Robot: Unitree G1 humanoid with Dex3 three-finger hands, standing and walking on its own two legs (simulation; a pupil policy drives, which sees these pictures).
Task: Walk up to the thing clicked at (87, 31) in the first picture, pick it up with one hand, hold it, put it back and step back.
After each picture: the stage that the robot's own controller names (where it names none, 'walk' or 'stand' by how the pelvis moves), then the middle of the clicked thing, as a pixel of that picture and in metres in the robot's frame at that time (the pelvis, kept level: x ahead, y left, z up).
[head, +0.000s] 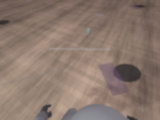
stand; (88, 31) +2.14 +0.06 -0.72
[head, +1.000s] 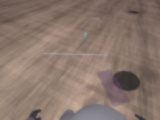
walk; (85, 35) +2.00 +0.07 -0.72
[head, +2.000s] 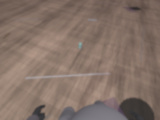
walk; (80, 45) +1.39 +0.16 -0.71
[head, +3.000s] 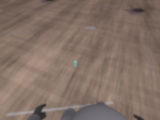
walk; (75, 63) +0.91 +0.23 -0.71
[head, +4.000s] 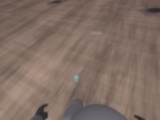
walk; (76, 78) +0.59 +0.24 -0.70
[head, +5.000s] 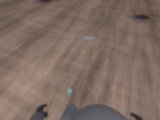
stand; (70, 92) +0.38 +0.22 -0.70
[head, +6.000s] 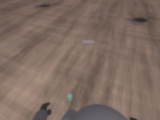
stand; (70, 97) +0.34 +0.22 -0.72
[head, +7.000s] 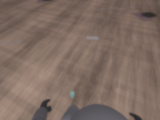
stand; (72, 94) +0.33 +0.20 -0.71
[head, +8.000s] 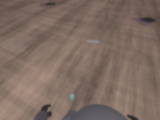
stand; (72, 97) +0.33 +0.20 -0.73
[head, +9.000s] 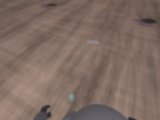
stand; (71, 97) +0.33 +0.21 -0.73
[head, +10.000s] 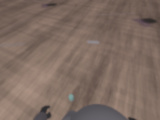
stand; (71, 97) +0.33 +0.21 -0.73
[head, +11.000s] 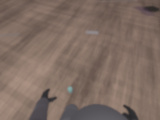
go down; (70, 89) +0.35 +0.21 -0.71
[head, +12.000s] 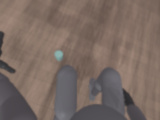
go down; (59, 55) +0.43 +0.23 -0.29
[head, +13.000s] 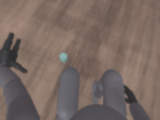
close in; (63, 57) +0.42 +0.21 -0.30
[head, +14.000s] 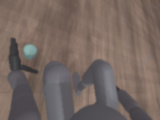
close in; (30, 52) +0.42 +0.26 -0.22
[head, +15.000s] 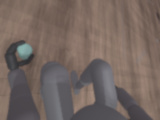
close; (25, 52) +0.41 +0.27 -0.23
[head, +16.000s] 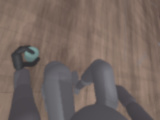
lift; (31, 54) +0.38 +0.25 -0.23
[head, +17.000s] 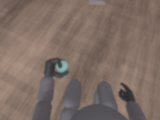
lift; (63, 69) +0.32 +0.18 -0.02
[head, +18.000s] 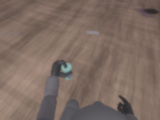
hold; (67, 71) +0.33 +0.16 -0.01
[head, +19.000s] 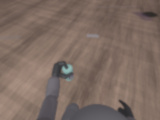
hold; (68, 72) +0.32 +0.16 -0.01
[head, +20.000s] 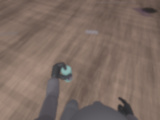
crouch; (67, 74) +0.32 +0.16 -0.04
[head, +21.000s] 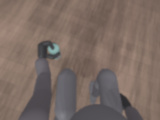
lower; (55, 52) +0.44 +0.21 -0.10
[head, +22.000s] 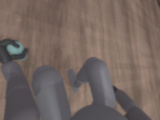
lower; (18, 52) +0.43 +0.26 -0.23
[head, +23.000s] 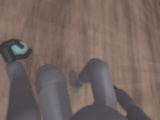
lower; (22, 51) +0.42 +0.26 -0.23
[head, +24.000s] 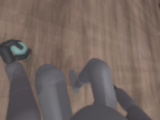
lower; (21, 51) +0.42 +0.27 -0.22
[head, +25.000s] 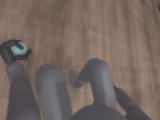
lower; (21, 51) +0.42 +0.27 -0.23
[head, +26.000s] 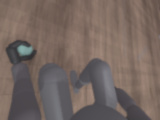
loosen; (26, 52) +0.41 +0.26 -0.23
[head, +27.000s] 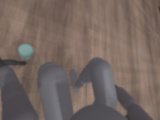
withdraw; (25, 52) +0.41 +0.25 -0.23
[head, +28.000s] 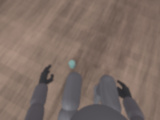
walk; (72, 64) +0.42 +0.17 -0.41
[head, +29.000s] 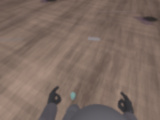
stand; (73, 95) +0.34 +0.16 -0.66
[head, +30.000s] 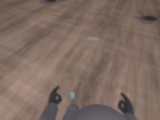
stand; (72, 95) +0.35 +0.17 -0.67
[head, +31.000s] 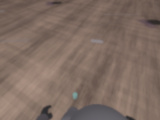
stand; (75, 95) +0.35 +0.16 -0.71
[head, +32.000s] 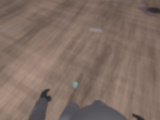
walk; (75, 84) +0.41 +0.12 -0.70
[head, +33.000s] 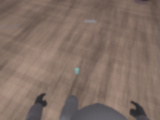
walk; (76, 70) +0.60 +0.15 -0.69
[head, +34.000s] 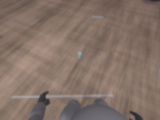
walk; (79, 55) +0.93 +0.18 -0.69
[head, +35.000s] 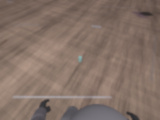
stand; (80, 59) +1.01 +0.15 -0.71
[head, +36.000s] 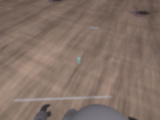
stand; (79, 60) +1.02 +0.18 -0.72
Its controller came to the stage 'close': yes
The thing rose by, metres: 0.72
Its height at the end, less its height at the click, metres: +0.00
